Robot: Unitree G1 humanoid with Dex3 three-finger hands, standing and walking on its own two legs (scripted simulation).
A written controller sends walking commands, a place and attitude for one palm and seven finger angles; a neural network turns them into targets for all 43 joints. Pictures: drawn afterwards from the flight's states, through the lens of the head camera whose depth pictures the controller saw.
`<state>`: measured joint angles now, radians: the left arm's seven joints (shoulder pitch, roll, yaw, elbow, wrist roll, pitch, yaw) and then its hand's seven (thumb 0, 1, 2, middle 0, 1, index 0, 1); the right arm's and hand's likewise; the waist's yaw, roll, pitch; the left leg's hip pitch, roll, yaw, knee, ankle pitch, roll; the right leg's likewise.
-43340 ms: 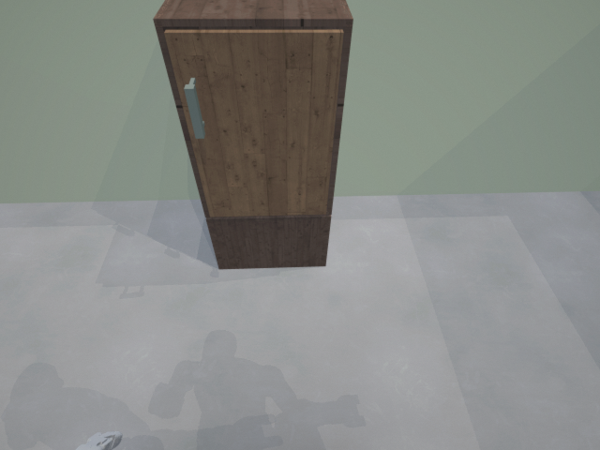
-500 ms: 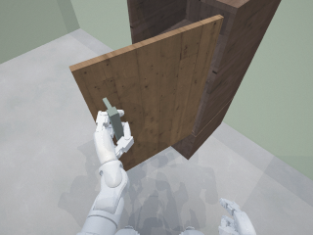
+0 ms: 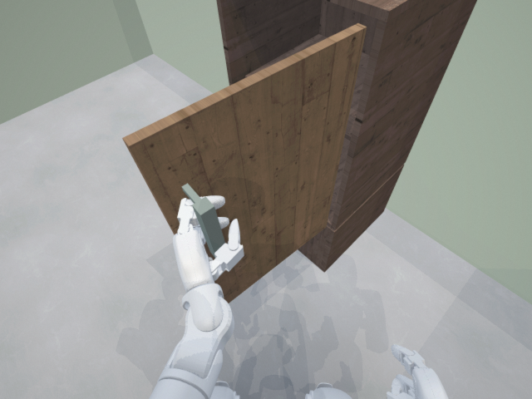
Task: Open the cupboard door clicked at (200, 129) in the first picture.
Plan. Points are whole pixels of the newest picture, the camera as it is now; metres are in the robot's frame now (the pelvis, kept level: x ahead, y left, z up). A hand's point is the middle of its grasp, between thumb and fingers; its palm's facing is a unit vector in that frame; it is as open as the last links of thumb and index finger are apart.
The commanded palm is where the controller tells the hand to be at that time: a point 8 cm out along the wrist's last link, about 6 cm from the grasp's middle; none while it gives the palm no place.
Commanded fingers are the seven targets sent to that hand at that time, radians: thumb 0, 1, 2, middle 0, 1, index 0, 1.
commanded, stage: open thumb and fingers to let go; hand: left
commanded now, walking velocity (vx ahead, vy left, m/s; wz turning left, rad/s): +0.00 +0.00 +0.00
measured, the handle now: (204, 223) +0.37 +0.11 +0.05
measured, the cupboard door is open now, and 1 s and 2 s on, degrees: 85 87 87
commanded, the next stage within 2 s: slide the hand sideways off the handle in 0.60 s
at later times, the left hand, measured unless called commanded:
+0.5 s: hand (226, 238) +0.34 +0.07 +0.05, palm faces +0.31 -0.95 -0.01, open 14.4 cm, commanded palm +0.30 +0.12 +0.05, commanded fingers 0.00 -0.50 0.30 -0.17 -0.45 -0.17 -0.45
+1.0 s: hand (226, 267) +0.30 +0.07 +0.05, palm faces -0.21 -0.98 +0.03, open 16.1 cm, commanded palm +0.27 +0.12 +0.05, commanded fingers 0.00 -0.50 0.30 -0.15 -0.30 -0.15 -0.30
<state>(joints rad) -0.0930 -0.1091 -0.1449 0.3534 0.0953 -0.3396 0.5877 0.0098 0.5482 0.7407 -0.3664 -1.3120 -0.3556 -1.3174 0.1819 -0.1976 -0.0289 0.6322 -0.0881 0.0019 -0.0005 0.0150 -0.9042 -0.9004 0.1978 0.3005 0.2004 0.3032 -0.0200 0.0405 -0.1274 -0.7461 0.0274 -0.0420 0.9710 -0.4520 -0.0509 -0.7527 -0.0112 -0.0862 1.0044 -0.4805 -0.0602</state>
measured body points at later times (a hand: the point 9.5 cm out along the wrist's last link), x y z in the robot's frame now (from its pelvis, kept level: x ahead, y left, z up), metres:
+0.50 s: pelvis +0.00 +0.03 +0.00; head +0.05 +0.02 +0.44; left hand +0.32 +0.12 +0.05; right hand +0.14 -0.20 -0.12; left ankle +0.01 +0.16 -0.68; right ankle +0.01 -0.08 -0.68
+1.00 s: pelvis -0.01 +0.06 +0.00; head +0.04 +0.04 +0.45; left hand +0.30 +0.12 +0.05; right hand +0.14 -0.17 -0.10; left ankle +0.01 +0.16 -0.68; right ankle +0.01 -0.08 -0.68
